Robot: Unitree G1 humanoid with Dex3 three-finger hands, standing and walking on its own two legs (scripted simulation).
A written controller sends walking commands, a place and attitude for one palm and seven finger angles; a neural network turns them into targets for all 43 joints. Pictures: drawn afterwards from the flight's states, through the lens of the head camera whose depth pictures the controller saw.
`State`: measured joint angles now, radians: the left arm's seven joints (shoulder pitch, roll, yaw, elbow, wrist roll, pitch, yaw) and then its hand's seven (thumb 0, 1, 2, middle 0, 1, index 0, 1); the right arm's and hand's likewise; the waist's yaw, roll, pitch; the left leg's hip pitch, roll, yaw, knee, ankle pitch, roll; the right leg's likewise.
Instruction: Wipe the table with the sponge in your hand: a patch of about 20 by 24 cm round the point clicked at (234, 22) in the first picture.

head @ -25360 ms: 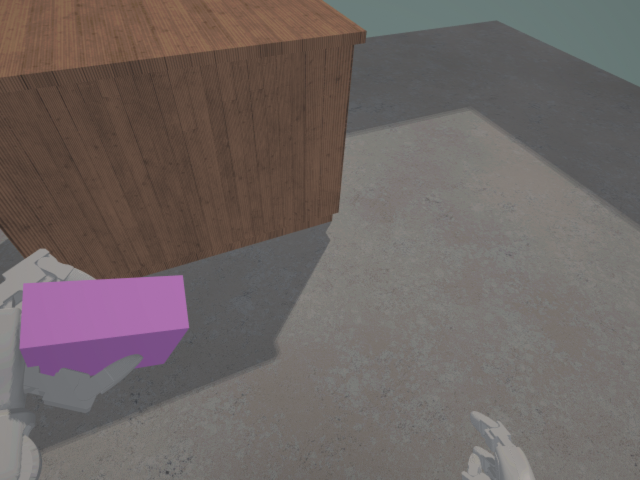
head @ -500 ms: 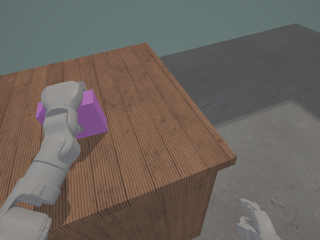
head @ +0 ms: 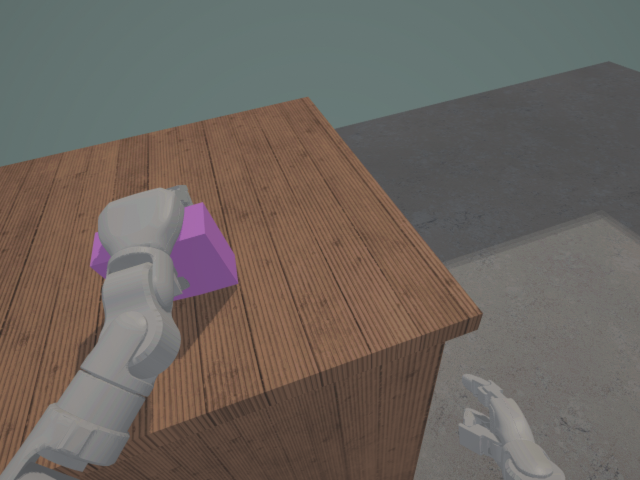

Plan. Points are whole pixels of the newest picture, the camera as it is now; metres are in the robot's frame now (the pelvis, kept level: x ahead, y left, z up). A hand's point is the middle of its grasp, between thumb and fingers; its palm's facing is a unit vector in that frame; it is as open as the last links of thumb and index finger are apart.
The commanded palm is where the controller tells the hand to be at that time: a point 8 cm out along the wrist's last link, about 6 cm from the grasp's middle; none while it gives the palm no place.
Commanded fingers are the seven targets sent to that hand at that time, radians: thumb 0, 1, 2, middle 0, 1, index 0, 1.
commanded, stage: wipe back along the middle lane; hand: left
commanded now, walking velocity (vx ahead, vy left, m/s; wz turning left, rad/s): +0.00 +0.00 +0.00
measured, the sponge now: (178, 267) +0.33 +0.23 +0.12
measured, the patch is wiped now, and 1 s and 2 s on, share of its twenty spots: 0.75 0.75 0.85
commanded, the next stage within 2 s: slide across to the third lane in 0.38 s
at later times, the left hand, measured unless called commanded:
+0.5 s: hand (167, 274) +0.28 +0.21 +0.17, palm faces +0.26 -0.10 -0.96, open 9.5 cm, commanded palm +0.24 +0.19 +0.19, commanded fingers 0.00 0.10 1.30 -1.20 -1.60 -1.20 -1.60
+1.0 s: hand (199, 268) +0.29 +0.17 +0.18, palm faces +0.24 -0.13 -0.96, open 9.5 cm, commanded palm +0.26 +0.15 +0.23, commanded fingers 0.00 0.10 1.30 -1.20 -1.60 -1.20 -1.60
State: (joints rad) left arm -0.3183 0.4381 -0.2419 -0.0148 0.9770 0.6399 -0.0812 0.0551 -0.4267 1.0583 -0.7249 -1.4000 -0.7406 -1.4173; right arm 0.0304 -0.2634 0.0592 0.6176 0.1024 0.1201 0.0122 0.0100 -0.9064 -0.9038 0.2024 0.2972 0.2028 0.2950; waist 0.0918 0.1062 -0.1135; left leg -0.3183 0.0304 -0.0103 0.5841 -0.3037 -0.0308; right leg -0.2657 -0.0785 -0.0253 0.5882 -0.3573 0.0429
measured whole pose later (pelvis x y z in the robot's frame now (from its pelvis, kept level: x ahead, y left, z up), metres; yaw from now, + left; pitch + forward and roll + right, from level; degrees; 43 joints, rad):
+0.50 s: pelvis -0.01 -0.02 +0.00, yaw +0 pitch +0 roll +0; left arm -0.13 0.43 -0.19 -0.21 0.94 0.61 -0.02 0.06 -0.41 1.05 -0.70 -1.41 -0.74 -1.42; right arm 0.05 -0.27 0.06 0.59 0.11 0.11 0.00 0.01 -0.91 -0.90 0.20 0.30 0.20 0.29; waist 0.09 0.11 -0.11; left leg -0.30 0.06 -0.02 0.60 -0.30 -0.06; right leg -0.26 -0.05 -0.03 0.63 -0.37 0.02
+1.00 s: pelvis -0.02 -0.02 +0.00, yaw +1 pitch -2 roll +1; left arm -0.31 0.38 -0.34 -0.13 0.91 0.61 -0.05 0.03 -0.44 1.06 -0.72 -1.40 -0.77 -1.39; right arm 0.01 -0.24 0.06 0.65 0.10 0.03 0.00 0.01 -0.91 -0.90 0.20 0.30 0.20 0.29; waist 0.14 0.11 -0.08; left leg -0.28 0.04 -0.05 0.57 -0.27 -0.06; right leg -0.23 -0.07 -0.05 0.63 -0.36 0.01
